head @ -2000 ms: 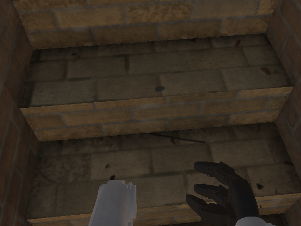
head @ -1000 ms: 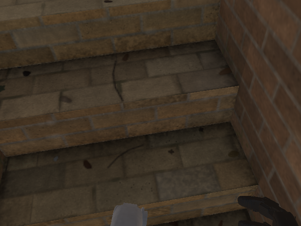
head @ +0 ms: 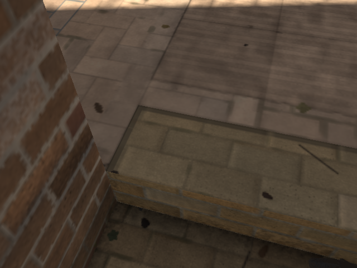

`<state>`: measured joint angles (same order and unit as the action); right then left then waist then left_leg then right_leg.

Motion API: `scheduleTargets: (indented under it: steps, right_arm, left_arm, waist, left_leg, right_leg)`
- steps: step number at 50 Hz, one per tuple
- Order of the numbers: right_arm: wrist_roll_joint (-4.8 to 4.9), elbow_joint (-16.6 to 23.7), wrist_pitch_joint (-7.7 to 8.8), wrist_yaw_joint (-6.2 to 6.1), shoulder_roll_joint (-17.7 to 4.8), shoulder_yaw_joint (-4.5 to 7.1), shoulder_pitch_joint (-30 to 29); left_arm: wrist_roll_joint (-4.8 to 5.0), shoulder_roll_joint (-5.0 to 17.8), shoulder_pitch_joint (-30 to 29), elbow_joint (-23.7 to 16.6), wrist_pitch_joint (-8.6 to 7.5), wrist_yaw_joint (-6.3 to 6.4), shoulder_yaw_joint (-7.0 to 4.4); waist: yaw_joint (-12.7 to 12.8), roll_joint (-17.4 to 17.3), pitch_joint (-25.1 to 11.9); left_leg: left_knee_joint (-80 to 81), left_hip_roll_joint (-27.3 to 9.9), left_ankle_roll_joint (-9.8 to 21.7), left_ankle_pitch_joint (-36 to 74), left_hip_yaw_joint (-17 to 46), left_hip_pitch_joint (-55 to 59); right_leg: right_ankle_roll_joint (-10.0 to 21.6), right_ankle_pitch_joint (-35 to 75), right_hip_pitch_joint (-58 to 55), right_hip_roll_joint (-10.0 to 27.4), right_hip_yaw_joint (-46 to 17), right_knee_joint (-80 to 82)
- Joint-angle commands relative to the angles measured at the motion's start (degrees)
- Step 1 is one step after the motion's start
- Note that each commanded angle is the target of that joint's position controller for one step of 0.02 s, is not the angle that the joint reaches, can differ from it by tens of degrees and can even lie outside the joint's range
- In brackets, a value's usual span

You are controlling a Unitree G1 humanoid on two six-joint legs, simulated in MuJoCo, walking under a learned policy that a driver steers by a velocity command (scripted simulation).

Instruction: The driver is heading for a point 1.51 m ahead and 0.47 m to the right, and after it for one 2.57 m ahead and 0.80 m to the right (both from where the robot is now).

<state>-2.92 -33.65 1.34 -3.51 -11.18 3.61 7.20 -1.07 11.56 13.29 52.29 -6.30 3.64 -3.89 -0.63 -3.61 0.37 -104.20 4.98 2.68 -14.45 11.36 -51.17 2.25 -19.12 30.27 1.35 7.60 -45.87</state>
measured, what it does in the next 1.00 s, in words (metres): climbs, turning right: left foot, then right foot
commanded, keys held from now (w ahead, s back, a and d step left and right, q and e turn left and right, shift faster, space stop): no key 0.02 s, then e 0.98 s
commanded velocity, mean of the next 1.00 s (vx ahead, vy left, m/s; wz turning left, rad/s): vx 0.03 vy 0.00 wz -0.41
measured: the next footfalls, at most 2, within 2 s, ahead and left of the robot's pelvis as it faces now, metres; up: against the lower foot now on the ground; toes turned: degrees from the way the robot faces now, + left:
left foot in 0.20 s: +0.20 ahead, +0.16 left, +0.00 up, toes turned +0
right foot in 0.52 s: +0.08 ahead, -0.07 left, +0.00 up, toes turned -12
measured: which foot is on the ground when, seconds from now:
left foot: up 0.00-0.18, down 0.20-0.54, up 0.56-0.92, down 0.94-1.00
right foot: down 0.00-0.22, up 0.24-0.50, down 0.52-0.92, up 0.94-1.00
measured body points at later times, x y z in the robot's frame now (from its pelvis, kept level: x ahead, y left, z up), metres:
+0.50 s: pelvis +0.07 +0.03 +0.03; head +0.08 +0.03 +0.48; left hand +0.28 +0.22 -0.07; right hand +0.14 -0.24 -0.08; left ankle +0.16 +0.16 -0.70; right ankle +0.02 -0.06 -0.68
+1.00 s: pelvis +0.05 +0.04 +0.02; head +0.12 +0.06 +0.47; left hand +0.24 +0.25 -0.13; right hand +0.10 -0.25 -0.06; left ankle +0.09 +0.11 -0.71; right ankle -0.01 -0.06 -0.65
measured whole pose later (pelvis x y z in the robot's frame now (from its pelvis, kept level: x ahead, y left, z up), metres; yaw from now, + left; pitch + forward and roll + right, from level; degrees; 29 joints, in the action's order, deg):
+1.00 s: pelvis +0.05 +0.04 +0.02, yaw -27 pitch +3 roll -1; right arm 0.5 -39.7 -1.7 -6.0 -9.8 1.9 6.8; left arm -0.7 14.3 16.9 38.7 4.4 2.3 -6.1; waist 2.5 5.5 3.5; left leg -35.3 1.2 4.7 -20.6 -2.3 -19.8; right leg -1.0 -25.8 28.9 -9.2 -8.0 -58.3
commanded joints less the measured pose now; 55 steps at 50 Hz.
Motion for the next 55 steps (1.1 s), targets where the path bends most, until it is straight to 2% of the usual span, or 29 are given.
scheduleTargets:
  steps: [1,2,5,7,10,11,12,13,15,17,19,23,26,27,28,30,33,36,38,41,44,45,46,47,48,49,51,53,55]
  right_arm:
    - [0.91,0.5,-0.96,0.83,1.2,-0.71,9.2]
    - [1.34,0.3,-1.11,1.53,0.2,-1.43,10.9]
    - [5.25,-2.7,-1.76,3.63,4.0,-2.36,5.4]
    - [3.88,-2.4,-1.74,2.76,3.7,-2.19,6.9]
    - [3.37,-3.6,0.76,0.28,0.5,-0.8,13.3]
    - [2.35,-3.1,1.7,0.0,-0.8,-0.54,14.0]
    - [0.95,-0.6,1.35,-0.23,-7.0,0.64,12.3]
    - [3.32,1.1,-0.1,-1.35,-7.5,1.7,11.4]
    - [2.64,2.0,-1.69,-2.52,-5.3,1.08,8.5]
    - [1.67,2.3,-1.43,-3.7,-4.3,0.39,7.0]
    - [1.16,0.7,-1.42,-4.55,-3.6,-0.08,6.9]
    - [1.18,0.4,-2.62,-6.0,-5.1,0.4,12.5]
    - [3.77,-1.0,-3.92,-3.86,-7.4,2.05,15.1]
    - [4.12,-0.5,-3.62,-2.98,-4.7,1.45,13.5]
    - [5.27,1.8,-4.24,-2.97,-0.9,-0.08,8.4]
    - [2.35,1.0,-4.29,-2.43,-1.8,0.36,6.9]
    - [0.71,-1.0,-2.39,-1.26,-0.9,0.42,7.7]
    - [0.76,2.1,-2.39,-0.16,-3.7,-0.1,2.0]
    - [1.96,3.9,-3.0,-0.3,-2.5,-0.86,-1.8]
    - [4.82,0.8,-2.58,-1.03,-1.2,-1.21,2.0]
    - [5.78,-2.8,-3.35,-3.53,-4.1,0.02,7.8]
    - [5.19,-4.2,-3.23,-3.95,-3.1,0.1,10.8]
    - [4.24,-5.3,-2.46,-3.83,-4.4,0.39,9.3]
    - [1.8,-5.2,-2.49,-3.87,-9.2,0.99,7.3]
    - [2.5,-2.4,-2.31,-3.03,-8.3,0.65,1.5]
    - [3.72,-2.3,-2.11,-2.04,-4.9,-0.17,1.8]
    - [2.28,-1.4,-1.79,-1.62,-4.0,-0.17,-1.2]
    - [2.18,-2.1,-1.39,-2.59,-4.8,0.3,-0.6]
    - [2.2,-4.1,-0.35,-2.35,-4.8,0.3,6.0]
  left_arm:
    - [-0.22,3.5,-1.8,-3.6,-1.56,-0.23,0.23]
    - [0.24,4.4,-5.5,-5.7,-0.95,-0.06,0.41]
    - [-0.32,5.4,0.2,-4.6,1.31,-1.08,-0.58]
    - [0.23,6.9,-2.1,-6.3,2.49,-2.09,-1.27]
    - [2.03,5.2,3.7,-7.6,2.96,-2.69,-1.59]
    - [2.25,2.6,5.2,-8.2,3.36,-2.98,-1.42]
    - [1.73,-1.8,11.7,-10.8,3.83,-2.47,-0.85]
    - [2.58,-0.5,8.8,-12.1,5.45,-1.5,-1.48]
    - [1.67,1.0,3.1,-13.9,6.66,-1.23,-2.67]
    - [-0.16,-1.1,-0.2,-16.1,7.27,-1.12,-2.19]
    - [0.64,-2.4,-2.1,-18.0,8.44,-1.99,-0.91]
    - [2.73,-0.3,-1.0,-17.2,8.88,-2.33,-0.8]
    - [1.63,0.6,1.1,-14.2,7.4,-2.49,-0.99]
    - [-0.11,3.1,0.2,-15.5,7.02,-2.55,-1.63]
    - [-1.33,7.5,-0.2,-17.7,7.47,-2.65,-2.7]
    - [-1.16,5.8,-3.7,-19.5,7.76,-2.0,-1.71]
    - [-1.36,4.7,-5.7,-21.1,8.36,-0.2,-1.07]
    - [-0.34,7.9,4.7,-16.7,9.66,1.13,-3.05]
    - [-1.83,8.5,7.5,-15.2,9.32,1.59,-3.58]
    - [-1.62,7.9,3.3,-17.4,8.38,0.99,-3.06]
    - [-1.0,7.0,2.3,-17.6,8.2,-0.53,-3.16]
    - [0.65,6.6,-0.3,-18.4,8.5,-1.21,-2.96]
    - [2.4,5.5,-0.6,-19.1,8.59,-1.89,-2.76]
    - [3.5,1.3,2.1,-19.5,8.25,-2.64,-2.04]
    - [1.36,4.5,8.1,-17.5,9.68,-1.52,-2.48]
    - [-0.77,7.1,9.9,-16.4,10.79,-1.28,-3.29]
    - [-1.85,7.3,5.3,-16.9,12.69,-0.81,-2.6]
    - [-1.39,5.1,1.3,-18.1,13.22,-2.61,-1.99]
    - [-1.68,3.7,-1.0,-18.6,13.17,-3.85,-1.44]
  waist:
    - [-5.1,4.2,-2.3]
    - [-7.7,5.8,-4.8]
    - [-0.4,12.6,-5.2]
    - [-1.7,13.9,-3.8]
    - [-0.8,6.8,-5.5]
    - [-1.2,4.6,-4.3]
    - [3.1,-7.4,-10.0]
    - [-1.2,-11.8,-15.0]
    - [-1.0,-8.8,-9.5]
    - [0.2,-4.9,-2.9]
    - [0.7,-2.6,-1.6]
    - [-2.0,-12.1,-3.4]
    - [-0.6,-2.1,-2.7]
    - [0.4,5.3,-4.0]
    - [3.3,25.7,-2.9]
    - [2.4,18.0,-1.7]
    - [1.2,11.4,-1.4]
    - [3.7,7.3,-2.3]
    - [5.2,10.1,-3.6]
    - [2.8,13.2,-5.5]
    - [1.3,17.5,-8.0]
    - [-1.9,15.8,-8.3]
    - [-1.5,6.4,-8.6]
    - [0.3,-12.2,-9.4]
    - [2.1,-11.9,-13.1]
    - [1.8,-2.7,-11.3]
    - [1.1,-2.9,-6.6]
    - [2.1,-6.7,2.6]
    - [0.4,-4.6,1.6]
  left_leg:
    - [8.7,-4.3,-0.6,0.1,-0.5,-4.8]
    - [29.3,-9.7,-1.2,-0.8,-5.2,4.5]
    - [51.7,-8.3,-0.4,2.7,-14.1,25.5]
    - [60.5,-9.7,0.1,8.4,-12.6,28.7]
    - [80.3,-6.3,-2.3,16.6,-15.5,37.0]
    - [80.7,-13.9,-2.2,29.0,-6.6,42.2]
    - [76.3,-26.9,2.1,53.9,4.3,49.0]
    - [79.9,-30.1,10.4,38.3,6.1,44.5]
    - [86.7,-27.8,13.9,16.1,5.4,33.6]
    - [87.2,-24.3,12.9,11.0,-3.5,28.7]
    - [86.4,-20.0,9.8,4.2,-7.8,30.6]
    - [85.6,-19.6,8.6,-1.9,-8.8,39.5]
    - [75.3,-19.1,4.1,7.1,-10.9,35.7]
    - [64.1,-16.5,0.3,1.9,-14.4,27.1]
    - [53.8,-9.6,-3.8,-10.6,-17.5,18.9]
    - [28.2,-8.5,-6.1,-10.3,-9.6,16.2]
    - [10.7,-6.7,-5.8,-2.8,-10.8,6.1]
    - [25.7,-5.9,-5.1,-7.1,-10.1,0.3]
    - [33.9,-5.0,-4.6,-21.1,-10.7,-0.7]
    - [50.3,-2.7,-3.0,-23.0,-12.7,18.4]
    - [65.5,-2.7,-2.9,-8.0,-9.8,33.4]
    - [73.8,-2.6,-2.9,-1.5,-11.1,38.7]
    - [79.9,-5.6,-2.3,8.3,-10.8,46.4]
    - [82.6,-18.1,1.4,28.9,1.2,56.2]
    - [81.1,-27.6,7.2,37.3,6.3,48.3]
    - [78.7,-27.5,8.9,37.7,3.7,43.6]
    - [83.3,-23.8,12.9,-1.2,7.4,41.4]
    - [84.3,-17.4,11.6,-11.1,1.1,40.0]
    - [86.5,-18.0,10.8,-19.8,2.9,44.7]
  right_leg:
    - [10.2,21.5,-10.2,11.9,-16.3,21.1]
    - [8.6,21.5,-9.5,9.7,-11.1,25.4]
    - [8.7,18.5,-6.7,6.5,-7.5,30.3]
    - [8.8,23.2,-11.8,8.8,-11.4,29.1]
    - [4.3,32.1,-17.4,5.3,-9.3,12.6]
    - [3.1,12.3,-9.5,3.3,-10.7,4.9]
    - [0.4,-5.7,-3.3,0.0,-9.9,-1.7]
    - [-1.4,-12.1,-5.4,-0.6,-9.5,-12.9]
    - [-3.9,-12.8,-2.9,-2.0,-9.4,-37.5]
    - [-5.1,-8.9,2.0,-1.4,-10.1,-44.3]
    - [-3.6,-9.2,2.1,-0.8,-9.1,-30.1]
    - [-0.5,-18.7,-2.8,-1.5,-7.1,1.9]
    - [0.2,1.1,-11.1,-4.7,-5.2,21.6]
    - [0.6,7.4,-15.5,2.4,-16.4,23.0]
    - [5.9,8.1,-11.1,12.5,-33.3,27.8]
    - [15.5,10.5,-6.1,13.3,-33.8,28.2]
    - [13.4,27.2,-12.5,6.1,-24.7,21.4]
    - [13.9,18.0,-28.5,5.0,-31.7,23.8]
    - [13.8,18.5,-33.9,6.5,-33.8,23.2]
    - [12.1,32.0,-21.9,4.3,-27.6,23.1]
    - [8.7,44.3,-18.5,5.4,-32.8,22.1]
    - [7.2,42.8,-15.6,3.3,-30.6,18.7]
    - [3.5,33.5,-9.5,-0.6,-24.8,11.6]
    - [-0.9,-1.3,3.2,-9.3,-17.7,-4.7]
    - [-3.9,-14.0,1.2,-11.3,-15.5,-21.5]
    - [-5.2,-14.0,0.4,-9.1,-14.9,-30.8]
    - [-5.7,-8.3,8.9,-5.9,-13.3,-42.6]
    - [-5.5,-3.1,16.3,-6.7,-15.4,-41.7]
    - [-4.5,-2.7,18.9,-7.3,-14.4,-35.7]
